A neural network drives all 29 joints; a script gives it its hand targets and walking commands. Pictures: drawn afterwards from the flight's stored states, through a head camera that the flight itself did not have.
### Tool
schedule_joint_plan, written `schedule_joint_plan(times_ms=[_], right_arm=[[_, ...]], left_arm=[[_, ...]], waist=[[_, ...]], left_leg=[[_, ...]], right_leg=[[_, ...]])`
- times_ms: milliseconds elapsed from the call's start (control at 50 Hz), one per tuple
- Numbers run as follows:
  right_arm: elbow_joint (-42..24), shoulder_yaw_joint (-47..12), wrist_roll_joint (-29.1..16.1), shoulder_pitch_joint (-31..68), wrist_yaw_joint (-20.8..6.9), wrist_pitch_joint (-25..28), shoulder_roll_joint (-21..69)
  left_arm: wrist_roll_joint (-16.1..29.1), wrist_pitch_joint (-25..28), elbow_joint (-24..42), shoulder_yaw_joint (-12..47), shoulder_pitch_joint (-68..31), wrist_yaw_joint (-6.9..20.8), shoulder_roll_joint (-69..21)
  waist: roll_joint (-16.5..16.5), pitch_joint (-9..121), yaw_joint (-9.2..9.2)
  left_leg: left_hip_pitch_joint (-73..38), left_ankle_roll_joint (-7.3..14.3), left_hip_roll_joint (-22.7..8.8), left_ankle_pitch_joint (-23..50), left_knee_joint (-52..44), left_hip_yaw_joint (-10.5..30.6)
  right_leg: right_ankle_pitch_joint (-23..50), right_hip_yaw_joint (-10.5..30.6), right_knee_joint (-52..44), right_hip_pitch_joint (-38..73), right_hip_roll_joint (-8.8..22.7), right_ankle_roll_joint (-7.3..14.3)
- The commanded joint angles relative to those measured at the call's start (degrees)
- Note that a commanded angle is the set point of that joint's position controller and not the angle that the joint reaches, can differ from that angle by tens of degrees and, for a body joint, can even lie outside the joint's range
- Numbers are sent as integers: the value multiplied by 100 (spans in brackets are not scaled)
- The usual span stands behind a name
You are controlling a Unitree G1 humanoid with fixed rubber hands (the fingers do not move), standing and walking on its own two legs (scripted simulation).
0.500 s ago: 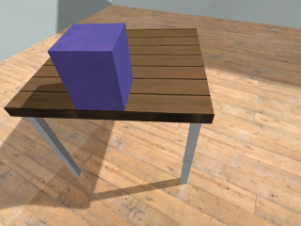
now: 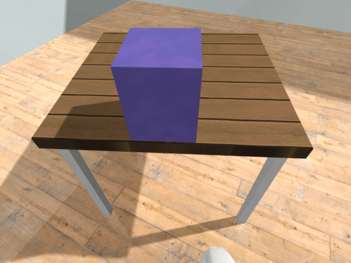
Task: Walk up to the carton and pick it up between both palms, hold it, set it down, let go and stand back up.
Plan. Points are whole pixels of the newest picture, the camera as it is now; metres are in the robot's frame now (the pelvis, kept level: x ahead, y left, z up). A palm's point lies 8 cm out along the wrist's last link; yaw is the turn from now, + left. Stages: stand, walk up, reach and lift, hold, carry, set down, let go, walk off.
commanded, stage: walk up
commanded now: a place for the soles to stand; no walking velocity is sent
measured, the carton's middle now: (164, 86) +0.58 +0.01 +0.11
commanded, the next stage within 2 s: none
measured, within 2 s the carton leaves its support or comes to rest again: neither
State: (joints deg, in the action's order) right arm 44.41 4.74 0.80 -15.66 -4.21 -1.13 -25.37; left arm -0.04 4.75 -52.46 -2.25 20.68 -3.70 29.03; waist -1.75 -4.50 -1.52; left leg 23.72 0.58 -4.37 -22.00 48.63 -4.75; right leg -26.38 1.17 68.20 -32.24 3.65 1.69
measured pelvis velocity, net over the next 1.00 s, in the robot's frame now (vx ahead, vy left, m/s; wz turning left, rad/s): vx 0.09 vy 0.05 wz -0.10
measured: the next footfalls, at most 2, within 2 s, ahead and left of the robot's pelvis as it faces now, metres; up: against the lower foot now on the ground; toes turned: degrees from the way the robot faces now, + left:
right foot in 0.18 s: +0.17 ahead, -0.07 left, +0.00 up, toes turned -4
left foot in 1.64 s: +0.26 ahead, +0.18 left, +0.00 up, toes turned -6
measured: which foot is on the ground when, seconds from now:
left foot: down 0.00-1.00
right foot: up 0.00-0.16, down 0.18-1.00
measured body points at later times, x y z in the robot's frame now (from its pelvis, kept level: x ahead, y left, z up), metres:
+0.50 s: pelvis +0.07 +0.05 +0.02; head +0.09 +0.04 +0.47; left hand +0.20 +0.36 -0.09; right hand +0.14 -0.27 -0.10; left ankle +0.08 +0.18 -0.70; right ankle +0.13 -0.07 -0.70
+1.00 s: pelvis +0.09 +0.05 +0.04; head +0.10 +0.03 +0.49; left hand +0.20 +0.35 -0.08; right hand +0.18 -0.27 -0.09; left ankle +0.08 +0.18 -0.70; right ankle +0.13 -0.07 -0.70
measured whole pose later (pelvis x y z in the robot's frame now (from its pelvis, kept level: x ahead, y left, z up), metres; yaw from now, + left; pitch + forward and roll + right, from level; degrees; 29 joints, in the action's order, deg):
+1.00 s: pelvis +0.09 +0.05 +0.04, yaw -6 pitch -2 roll +1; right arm 63.1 0.2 -0.3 -1.1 -0.1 0.9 -21.8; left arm 0.1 0.9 -63.7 0.1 5.2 0.7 20.5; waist -1.0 -3.9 0.4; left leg 7.3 -1.2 -2.7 -14.8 24.4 -5.4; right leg -9.1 1.3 25.7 -14.5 -0.1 0.3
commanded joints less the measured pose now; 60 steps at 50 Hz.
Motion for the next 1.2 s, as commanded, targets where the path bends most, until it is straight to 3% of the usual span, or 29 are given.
schedule_joint_plan(times_ms=[0,20,40,60,100,140,160,180,200,220,240,260,280,320,340,380,400,500,560,580,640,800,960,1020,1060,1080,1100,1140,1180], right_arm=[[-372,371,51,94,125,218,-1616],[-352,332,29,98,144,242,-1544],[-313,278,12,94,178,271,-1474],[-277,248,1,148,215,293,-1501],[-230,126,-59,378,269,322,-1347],[-162,0,-83,414,295,328,-1109],[-109,-101,-86,101,313,330,-890],[-88,-132,-104,-47,329,305,-701],[5,-32,-168,-16,404,188,-1005],[65,-20,-144,-71,434,163,-1099],[118,-2,-133,-31,446,166,-1064],[249,15,-114,-74,466,196,-1045],[411,40,-103,-307,472,236,-1060],[631,55,-89,-499,477,294,-980],[647,76,-65,-370,491,356,-1035],[547,115,-77,329,483,411,-1434],[588,75,-84,522,484,400,-1409],[835,-125,-132,877,517,415,-1099],[924,-145,-105,1105,518,420,-1124],[1007,-130,-119,1156,517,406,-1113],[1075,-153,-114,1345,515,386,-1087],[1365,-236,-140,1705,479,319,-831],[1608,-239,-101,1709,468,304,-789],[1623,-248,-106,1720,466,320,-780],[1662,-238,-101,1645,460,313,-800],[1615,-123,14,1343,432,364,-1027],[1591,-105,50,1318,419,370,-1060],[1520,-88,88,1222,402,372,-925],[1448,-57,84,1117,425,401,-920]], left_arm=[[-47,126,168,-381,544,107,1150],[-77,91,257,-377,322,167,1034],[-100,82,361,-370,141,197,898],[-100,59,374,-362,113,220,818],[-44,57,292,-329,108,241,570],[-72,47,249,-388,61,218,617],[-109,73,280,-410,77,194,757],[-122,126,312,-500,73,151,1214],[-41,96,288,-498,0,170,1325],[-46,70,373,-464,-204,169,1335],[-56,55,379,-388,-434,166,1243],[-70,25,376,-325,-638,164,1114],[-74,-8,361,-278,-847,185,1002],[-65,-90,367,-197,-1159,227,826],[-36,-130,399,-152,-1317,263,626],[4,-199,237,-171,-1285,301,643],[4,-216,122,-188,-1247,306,707],[28,-190,-127,-118,-1376,340,616],[62,-260,-233,-65,-1491,364,559],[52,-271,-324,-77,-1531,360,557],[43,-300,-426,-41,-1611,372,547],[29,-274,-705,-11,-1762,389,508],[17,-267,-809,-8,-1851,381,411],[25,-269,-847,-16,-1764,380,392],[10,-270,-830,-31,-1821,376,431],[-74,-279,-777,-108,-1497,448,562],[-118,-292,-758,-135,-1493,486,600],[-143,-320,-666,-148,-1587,522,504],[-142,-299,-530,-162,-1550,530,497]], waist=[[-989,-105,12],[-991,-249,5],[-797,-323,-2],[-840,-249,59],[-671,-71,245],[-483,165,341],[96,311,420],[894,439,325],[603,826,311],[564,826,250],[574,636,207],[594,389,136],[809,387,16],[924,576,-140],[845,523,-149],[255,373,114],[197,293,189],[-25,699,142],[-295,710,134],[-166,632,162],[-289,666,160],[188,734,148],[315,675,119],[348,852,169],[309,852,146],[396,961,185],[405,702,160],[259,294,79],[244,133,96]], left_leg=[[-236,1324,-1160,-1563,-2854,2067],[-69,1434,-1263,-1275,-2886,2043],[-78,1457,-1345,-856,-2901,2035],[-3,1427,-1376,-293,-2761,1890],[278,1191,-1190,920,-2293,1267],[454,814,-950,1266,-1639,902],[655,569,-791,1041,-1029,704],[1080,200,-99,23,-14,319],[702,218,25,-1348,270,590],[524,270,43,-1578,467,725],[449,275,14,-1454,418,726],[290,278,-8,-1114,171,671],[-21,275,20,-721,-178,557],[-1034,244,110,214,-1073,367],[-1209,245,-56,692,-1540,612],[-475,549,-806,-150,-2232,1731],[-318,606,-868,-38,-2188,1609],[-654,299,-453,1017,-1977,800],[-887,357,-592,1140,-2247,872],[-900,353,-623,1152,-2283,871],[-1009,330,-629,1000,-2419,809],[-1439,190,-372,556,-2663,560],[-1749,133,-340,679,-3009,499],[-1903,99,-385,997,-3108,516],[-1880,94,-340,926,-3117,452],[-1880,226,-164,-419,-2892,277],[-1654,307,-192,-899,-2840,312],[-1406,326,-205,-1017,-2819,383],[-1502,348,-251,-747,-2848,512]], right_leg=[[132,-335,-843,-295,31,-74],[193,-319,-1035,-141,29,-81],[363,-248,-1326,-62,18,-39],[434,-255,-1636,271,-11,-9],[1018,-293,-2396,1275,-161,91],[1470,-221,-3071,2216,-320,184],[1416,519,-3759,2667,63,257],[1476,2487,-4368,2849,1163,723],[1456,3166,-4443,2621,1631,1193],[1197,3024,-4357,2395,1664,1381],[1186,2728,-4345,2033,1529,1353],[1262,2380,-4362,1661,1314,1199],[1857,1996,-4137,1470,1098,1038],[2012,1222,-3713,883,681,700],[1800,870,-3475,590,436,463],[1152,396,-2964,1033,-105,113],[1153,269,-2980,1250,-143,92],[2735,562,-3270,1838,108,280],[2647,456,-3405,1753,44,176],[2563,425,-3425,1806,29,156],[2344,384,-3662,1846,28,134],[2370,723,-4460,1927,243,91],[2133,796,-4917,1886,267,6],[2597,696,-4848,2085,263,7],[2425,732,-4866,2132,258,0],[569,767,-4862,2152,87,196],[-203,856,-4932,1939,105,282],[-378,982,-4874,1602,120,346],[110,892,-4695,1409,51,292]])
